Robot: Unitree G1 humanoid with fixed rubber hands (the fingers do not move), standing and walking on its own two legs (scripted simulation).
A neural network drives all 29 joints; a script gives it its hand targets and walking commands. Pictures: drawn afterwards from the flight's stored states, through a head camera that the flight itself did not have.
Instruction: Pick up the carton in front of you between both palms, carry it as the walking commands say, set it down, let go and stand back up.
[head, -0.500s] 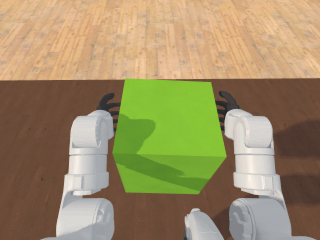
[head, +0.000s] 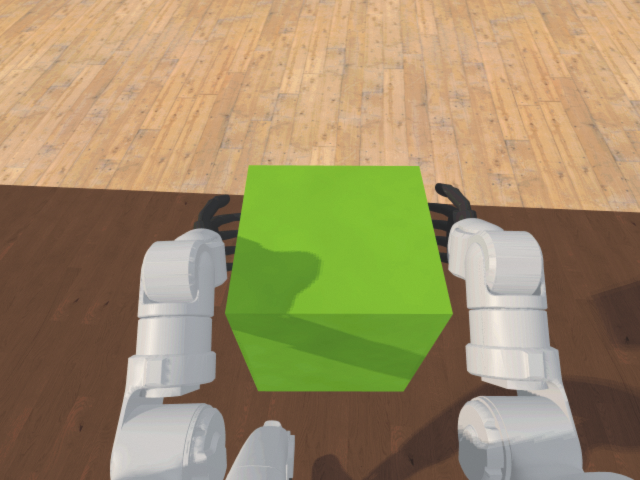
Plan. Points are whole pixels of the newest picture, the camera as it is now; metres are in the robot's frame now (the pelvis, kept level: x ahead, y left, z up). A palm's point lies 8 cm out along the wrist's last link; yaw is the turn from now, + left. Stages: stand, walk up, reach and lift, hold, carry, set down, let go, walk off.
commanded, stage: carry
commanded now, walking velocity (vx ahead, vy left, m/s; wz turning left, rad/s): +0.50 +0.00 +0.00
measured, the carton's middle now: (332, 287) +0.35 +0.02 +0.01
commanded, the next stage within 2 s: none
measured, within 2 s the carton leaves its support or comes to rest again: neither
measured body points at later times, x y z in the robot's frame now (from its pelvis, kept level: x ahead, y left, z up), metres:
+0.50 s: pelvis +0.30 +0.05 -0.03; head +0.34 +0.06 +0.42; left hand +0.68 +0.17 +0.05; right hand +0.66 -0.13 +0.06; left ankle +0.31 +0.08 -0.76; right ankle +0.33 -0.11 -0.69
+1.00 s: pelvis +0.60 -0.01 -0.06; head +0.63 -0.02 +0.39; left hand +0.96 +0.16 +0.02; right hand +0.98 -0.14 +0.02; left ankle +0.60 +0.13 -0.71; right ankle +0.63 -0.05 -0.79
